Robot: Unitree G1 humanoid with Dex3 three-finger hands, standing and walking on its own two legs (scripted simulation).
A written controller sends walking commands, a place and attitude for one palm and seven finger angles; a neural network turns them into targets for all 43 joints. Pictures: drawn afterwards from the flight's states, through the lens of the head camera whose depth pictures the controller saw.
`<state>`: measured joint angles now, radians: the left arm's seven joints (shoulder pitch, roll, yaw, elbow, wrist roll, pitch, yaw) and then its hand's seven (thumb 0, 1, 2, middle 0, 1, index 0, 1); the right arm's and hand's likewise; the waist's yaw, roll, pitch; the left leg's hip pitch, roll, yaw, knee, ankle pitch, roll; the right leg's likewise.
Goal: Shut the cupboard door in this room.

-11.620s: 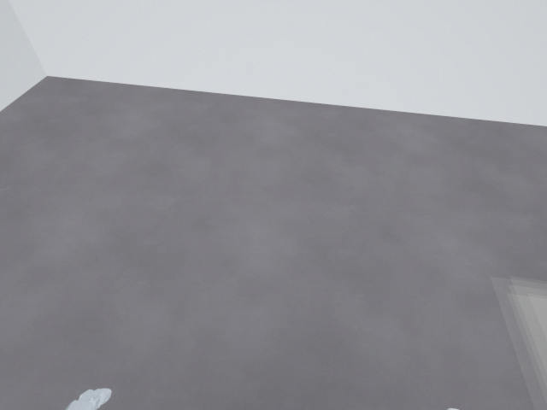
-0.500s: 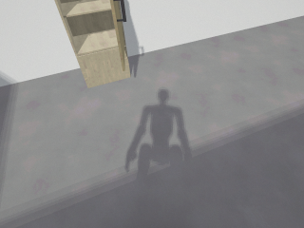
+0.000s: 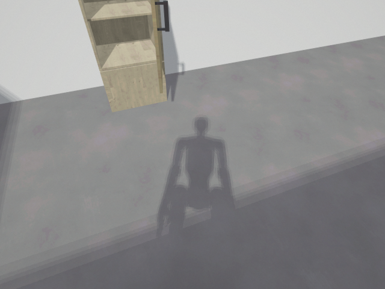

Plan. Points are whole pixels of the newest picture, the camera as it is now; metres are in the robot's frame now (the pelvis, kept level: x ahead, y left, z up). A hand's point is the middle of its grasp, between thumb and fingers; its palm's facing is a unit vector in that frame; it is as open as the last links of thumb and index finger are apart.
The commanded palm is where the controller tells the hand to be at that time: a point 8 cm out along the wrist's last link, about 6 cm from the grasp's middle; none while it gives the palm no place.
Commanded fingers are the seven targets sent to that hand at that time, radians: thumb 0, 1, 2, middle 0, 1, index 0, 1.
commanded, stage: stand and wait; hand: left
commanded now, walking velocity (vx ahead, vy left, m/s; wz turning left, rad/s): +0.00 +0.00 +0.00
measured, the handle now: (162, 16) +1.29 +0.25 +0.05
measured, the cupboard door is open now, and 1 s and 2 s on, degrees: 75 75 75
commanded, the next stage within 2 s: look at it before walking up in 0.16 s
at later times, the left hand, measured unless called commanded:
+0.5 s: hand out of the picture -0.02 +0.17 -0.18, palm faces +0.03 -0.99 -0.16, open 7.4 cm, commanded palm none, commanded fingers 0.00 0.90 0.90 -0.20 -0.30 -0.20 -0.30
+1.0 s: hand out of the picture -0.01 +0.19 -0.17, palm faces +0.01 -0.98 -0.22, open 7.4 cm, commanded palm none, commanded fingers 0.00 0.90 0.90 -0.20 -0.30 -0.20 -0.30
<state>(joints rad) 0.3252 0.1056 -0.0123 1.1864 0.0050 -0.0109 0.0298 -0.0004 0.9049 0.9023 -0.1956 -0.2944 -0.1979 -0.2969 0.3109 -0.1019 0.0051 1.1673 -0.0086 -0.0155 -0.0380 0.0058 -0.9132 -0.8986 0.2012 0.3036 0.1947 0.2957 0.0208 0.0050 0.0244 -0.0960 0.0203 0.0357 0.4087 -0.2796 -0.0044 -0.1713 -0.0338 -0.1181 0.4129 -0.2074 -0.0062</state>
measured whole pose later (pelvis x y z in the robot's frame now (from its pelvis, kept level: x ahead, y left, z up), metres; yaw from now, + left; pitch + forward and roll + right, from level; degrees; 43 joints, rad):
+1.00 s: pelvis -0.02 +0.00 +0.00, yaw -1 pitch -3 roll +0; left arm 0.26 0.19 0.00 1.15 0.01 -0.02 0.02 0.00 0.90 0.90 -0.20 -0.29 -0.20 -0.30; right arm 0.27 -0.19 -0.02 1.14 -0.01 -0.02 -0.02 0.00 -0.90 -0.90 0.20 0.30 0.20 0.30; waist 0.01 0.00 0.04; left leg -0.09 0.02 0.06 0.38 -0.25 0.00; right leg -0.18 -0.03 -0.10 0.40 -0.17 -0.01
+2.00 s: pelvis +0.02 -0.08 +0.00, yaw -18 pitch +0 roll +3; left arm 0.34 0.16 0.03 1.01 0.02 -0.03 -0.01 0.00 0.90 0.90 -0.20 -0.29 -0.20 -0.30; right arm 0.13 -0.25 -0.07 0.97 -0.03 0.03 0.02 0.01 -0.91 -0.90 0.20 0.30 0.20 0.30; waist 0.05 0.03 0.08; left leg -0.54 0.10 0.03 1.17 -0.28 -0.07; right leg -0.20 0.05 0.00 0.46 -0.26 -0.10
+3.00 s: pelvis +0.38 -0.24 -0.03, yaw -47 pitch +0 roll +1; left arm 0.04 0.16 0.02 0.94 0.02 -0.06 -0.02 0.00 0.91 0.90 -0.19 -0.29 -0.20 -0.30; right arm 0.51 -0.13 -0.02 1.15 -0.01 -0.02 0.00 0.00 -0.91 -0.90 0.20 0.30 0.19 0.30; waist -0.07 0.00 0.11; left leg -0.14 0.14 0.16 1.01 -0.51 -0.04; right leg -0.43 0.00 -0.15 0.67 -0.25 -0.11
